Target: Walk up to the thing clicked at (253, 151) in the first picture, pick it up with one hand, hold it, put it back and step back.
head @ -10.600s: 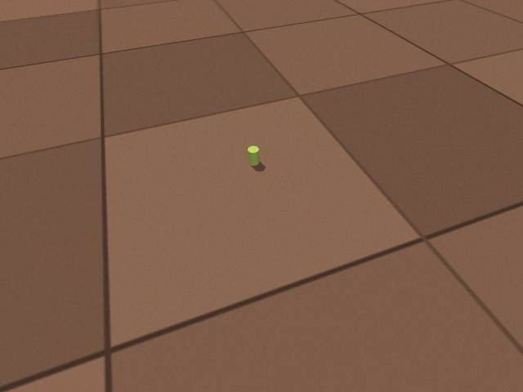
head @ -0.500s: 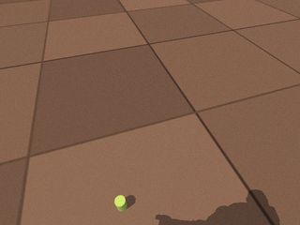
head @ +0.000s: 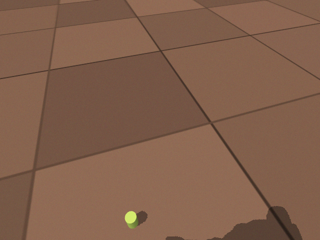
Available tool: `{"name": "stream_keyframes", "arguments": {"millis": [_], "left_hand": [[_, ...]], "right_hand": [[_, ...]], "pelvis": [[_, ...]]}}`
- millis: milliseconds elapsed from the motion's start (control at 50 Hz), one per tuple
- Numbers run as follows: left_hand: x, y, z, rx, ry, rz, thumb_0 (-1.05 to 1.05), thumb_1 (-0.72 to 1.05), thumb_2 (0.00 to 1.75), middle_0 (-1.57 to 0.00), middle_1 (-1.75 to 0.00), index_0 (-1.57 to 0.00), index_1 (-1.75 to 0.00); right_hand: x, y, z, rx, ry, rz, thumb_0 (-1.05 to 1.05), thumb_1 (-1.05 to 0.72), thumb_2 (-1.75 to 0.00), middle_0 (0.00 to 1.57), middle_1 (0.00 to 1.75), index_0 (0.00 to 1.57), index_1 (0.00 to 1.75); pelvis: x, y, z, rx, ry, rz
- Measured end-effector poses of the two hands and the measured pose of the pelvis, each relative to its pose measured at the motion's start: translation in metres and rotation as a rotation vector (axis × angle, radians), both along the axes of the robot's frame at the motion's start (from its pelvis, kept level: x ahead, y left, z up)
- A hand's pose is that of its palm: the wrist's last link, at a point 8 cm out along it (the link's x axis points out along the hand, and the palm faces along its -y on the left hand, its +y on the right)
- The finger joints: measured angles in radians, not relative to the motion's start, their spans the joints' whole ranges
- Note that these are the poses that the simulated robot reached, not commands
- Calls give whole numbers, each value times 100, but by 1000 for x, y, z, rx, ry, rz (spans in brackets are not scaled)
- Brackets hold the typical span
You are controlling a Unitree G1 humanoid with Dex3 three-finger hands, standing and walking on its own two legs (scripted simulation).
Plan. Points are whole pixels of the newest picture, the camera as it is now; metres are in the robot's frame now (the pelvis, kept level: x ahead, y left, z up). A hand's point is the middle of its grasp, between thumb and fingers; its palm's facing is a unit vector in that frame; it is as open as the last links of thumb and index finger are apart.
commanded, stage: walk up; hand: left
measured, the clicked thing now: (131, 219) +0.41 +0.23 -0.73
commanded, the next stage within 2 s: stand in 0.08 s
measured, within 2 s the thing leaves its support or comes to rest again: neither
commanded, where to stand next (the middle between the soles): +0.03 +0.00 m, yaw +0 degrees
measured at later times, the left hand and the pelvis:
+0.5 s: hand out of the picture +0.07 +0.25 -0.15, palm faces -0.02 -0.94 -0.35, open 7.4 cm; pelvis -0.01 +0.00 +0.00, yaw -1 degrees
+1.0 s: hand out of the picture +0.04 +0.25 -0.16, palm faces -0.04 -0.94 -0.34, open 7.4 cm; pelvis -0.02 +0.00 +0.00, yaw -1 degrees
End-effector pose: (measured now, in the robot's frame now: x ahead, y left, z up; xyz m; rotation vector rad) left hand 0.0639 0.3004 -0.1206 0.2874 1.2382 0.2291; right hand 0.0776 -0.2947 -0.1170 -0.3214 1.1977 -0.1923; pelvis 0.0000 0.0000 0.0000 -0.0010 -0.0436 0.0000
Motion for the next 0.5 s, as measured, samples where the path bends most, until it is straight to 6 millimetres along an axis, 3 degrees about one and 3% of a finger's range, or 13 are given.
{"name": "stream_keyframes", "arguments": {"millis": [500], "left_hand": [[-1,-3,5,9,-25,-52,0,90,90,-21,-30,-21,-30]], "right_hand": [[-24,-2,-1,5,19,-18,0,-90,-89,20,30,20,30]], "pelvis": [[-15,0,2,3,-7,-9]]}}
